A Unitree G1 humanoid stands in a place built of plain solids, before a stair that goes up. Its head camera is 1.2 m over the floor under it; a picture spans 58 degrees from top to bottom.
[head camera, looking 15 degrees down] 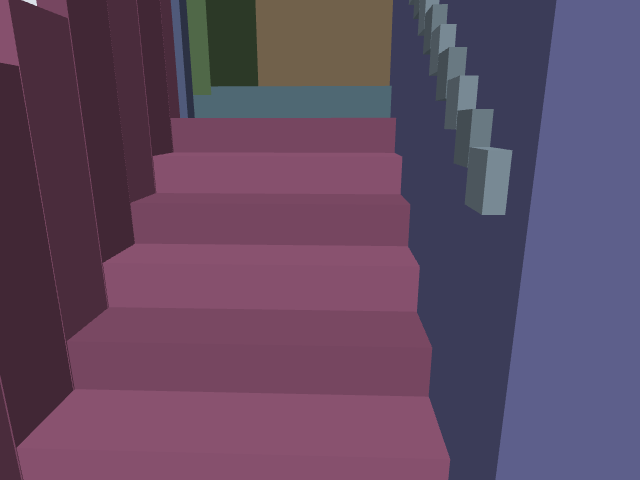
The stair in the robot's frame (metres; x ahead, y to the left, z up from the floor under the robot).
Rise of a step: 0.18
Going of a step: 0.27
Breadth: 1.17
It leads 2 degrees to the right of straight ahead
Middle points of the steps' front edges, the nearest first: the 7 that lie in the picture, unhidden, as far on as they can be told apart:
0.97 0.24 0.35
1.24 0.23 0.53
1.51 0.22 0.70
1.77 0.21 0.88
2.04 0.20 1.06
2.31 0.19 1.23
2.58 0.18 1.41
